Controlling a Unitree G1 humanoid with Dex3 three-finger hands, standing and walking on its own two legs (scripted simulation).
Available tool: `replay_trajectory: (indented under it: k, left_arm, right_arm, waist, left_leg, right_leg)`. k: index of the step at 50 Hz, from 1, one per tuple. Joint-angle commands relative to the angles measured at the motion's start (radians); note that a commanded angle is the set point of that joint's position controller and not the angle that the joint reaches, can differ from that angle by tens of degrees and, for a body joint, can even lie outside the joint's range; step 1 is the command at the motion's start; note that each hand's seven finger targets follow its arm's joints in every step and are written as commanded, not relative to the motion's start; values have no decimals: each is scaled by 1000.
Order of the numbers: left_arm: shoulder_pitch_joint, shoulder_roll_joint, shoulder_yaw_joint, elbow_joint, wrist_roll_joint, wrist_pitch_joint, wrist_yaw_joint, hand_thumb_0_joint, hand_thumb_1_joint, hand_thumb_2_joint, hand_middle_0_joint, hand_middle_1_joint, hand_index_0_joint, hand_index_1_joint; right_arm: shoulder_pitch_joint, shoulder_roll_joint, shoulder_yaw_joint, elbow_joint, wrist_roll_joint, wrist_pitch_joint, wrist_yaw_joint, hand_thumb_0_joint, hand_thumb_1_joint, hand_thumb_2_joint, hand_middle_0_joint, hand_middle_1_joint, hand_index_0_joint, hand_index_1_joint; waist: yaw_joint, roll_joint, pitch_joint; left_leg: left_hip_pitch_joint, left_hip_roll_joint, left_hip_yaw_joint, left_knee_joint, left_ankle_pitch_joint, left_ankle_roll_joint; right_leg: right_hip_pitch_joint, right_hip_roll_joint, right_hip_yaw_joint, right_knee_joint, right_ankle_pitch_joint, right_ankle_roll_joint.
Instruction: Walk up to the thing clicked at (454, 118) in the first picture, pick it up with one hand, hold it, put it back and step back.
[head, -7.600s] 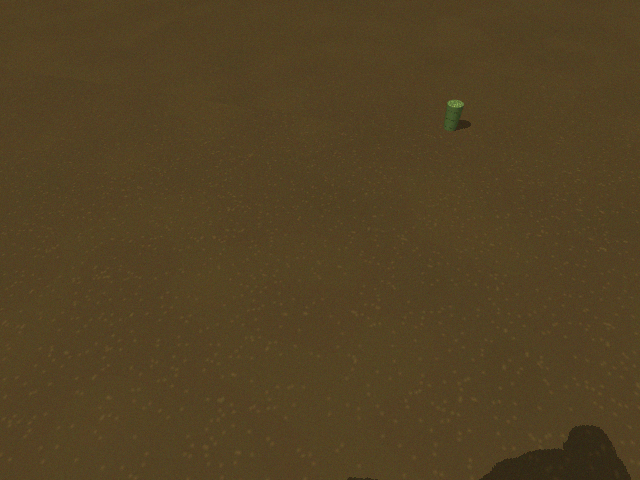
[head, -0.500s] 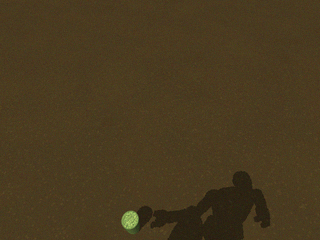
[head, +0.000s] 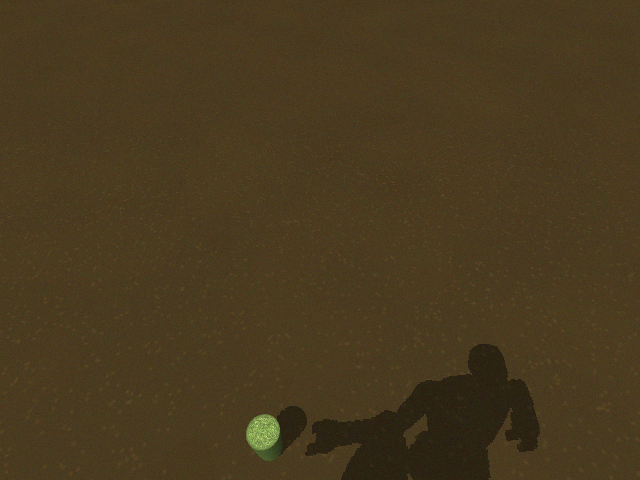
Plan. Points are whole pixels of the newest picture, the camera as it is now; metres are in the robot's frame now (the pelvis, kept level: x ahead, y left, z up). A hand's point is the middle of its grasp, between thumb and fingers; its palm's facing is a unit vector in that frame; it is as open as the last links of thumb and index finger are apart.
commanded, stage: stand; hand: left
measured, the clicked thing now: (266, 440) +0.38 +0.20 -0.71
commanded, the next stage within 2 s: go down in 1.82 s
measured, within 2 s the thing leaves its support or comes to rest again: neither
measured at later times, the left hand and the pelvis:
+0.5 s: hand out of the picture +0.06 +0.25 -0.16, palm faces -0.04 -0.94 -0.34, open 7.4 cm; pelvis -0.01 +0.00 +0.00, yaw +0 degrees
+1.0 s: hand out of the picture +0.07 +0.25 -0.16, palm faces -0.03 -0.94 -0.34, open 7.4 cm; pelvis +0.00 +0.00 +0.00, yaw +1 degrees
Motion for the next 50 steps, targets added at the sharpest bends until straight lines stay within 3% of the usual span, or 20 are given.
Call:
replay_trajectory:
  k: [1, 10, 13, 15, 19, 25, 29, 37, 41, 50]
  left_arm:
    - [-43, 214, 39, -56, -3, -22, 11, 0, 900, 900, -200, -300, -200, -300]
    - [-15, 219, 41, -52, 0, -23, 8, 0, 900, 900, -200, -300, -200, -300]
    - [-24, 224, 39, -60, 0, -22, 9, 0, 900, 900, -200, -300, -200, -300]
    - [-18, 228, 42, -59, -1, -21, 6, 0, 900, 900, -200, -300, -200, -300]
    - [-1, 216, 37, -63, -3, -27, 6, 0, 900, 900, -200, -300, -200, -300]
    - [2, 223, 36, -65, -5, -25, 9, 0, 900, 900, -200, -300, -200, -300]
    - [6, 216, 33, -64, -6, -20, 9, 0, 900, 900, -200, -300, -200, -300]
    - [7, 215, 31, -65, -3, -20, 8, 0, 900, 900, -200, -300, -200, -301]
    - [-1, 224, 35, -71, -2, -25, 10, 0, 900, 900, -200, -300, -200, -301]
    - [2, 222, 36, -68, -2, -23, 10, 0, 900, 900, -200, -300, -200, -301]
  right_arm:
    - [-55, -214, -41, -54, -2, -21, -11, 0, -900, -900, 200, 300, 200, 300]
    - [-26, -212, -46, -47, -4, -21, -7, 0, -900, -900, 200, 300, 200, 300]
    - [-18, -209, -46, -46, -5, -19, -5, 0, -900, -900, 200, 300, 200, 300]
    - [-4, -215, -48, -44, -7, -19, -5, 0, -900, -900, 200, 300, 200, 300]
    - [-9, -215, -45, -47, -7, -23, -5, 0, -900, -900, 200, 300, 200, 300]
    - [9, -219, -42, -41, -3, -25, -10, 0, -900, -900, 200, 300, 200, 300]
    - [7, -221, -39, -39, -3, -26, -12, 0, -900, -900, 200, 300, 200, 300]
    - [10, -216, -37, -42, -2, -23, -10, 0, -900, -900, 200, 300, 200, 300]
    - [-6, -216, -38, -53, -1, -25, -9, 0, -900, -900, 200, 300, 200, 300]
    - [-10, -218, -37, -53, -1, -24, -11, 0, -900, -900, 200, 300, 200, 300]
  waist:
    - [4, 0, -84]
    - [4, -8, -56]
    - [2, -18, -58]
    - [-3, -9, -51]
    - [5, 7, -105]
    - [2, 4, -125]
    - [8, 15, -111]
    - [4, 0, -56]
    - [4, -8, -109]
    - [7, 1, -97]
  left_leg:
    - [31, 108, -101, -74, -4, 25]
    - [-6, 100, -111, -79, -99, 26]
    - [-8, 100, -112, -72, -82, 27]
    - [-26, 97, -115, -73, -132, 29]
    - [4, 110, -117, -58, -18, 35]
    - [24, 111, -109, -46, 91, 31]
    - [13, 113, -110, -53, 91, 29]
    - [-19, 105, -117, -71, -1, 25]
    - [26, 111, -111, -50, 86, 30]
    - [22, 110, -109, -54, 72, 28]
  right_leg:
    - [-42, -101, 83, -65, 22, -33]
    - [-87, -96, 91, -76, -90, -34]
    - [-94, -100, 97, -79, -107, -38]
    - [-97, -98, 102, -77, -140, -40]
    - [-53, -105, 95, -52, -8, -42]
    - [-27, -109, 86, -32, 88, -43]
    - [-25, -107, 79, -24, 72, -44]
    - [-55, -102, 79, -51, -11, -41]
    - [-27, -111, 81, -36, 85, -39]
    - [-27, -110, 78, -44, 68, -41]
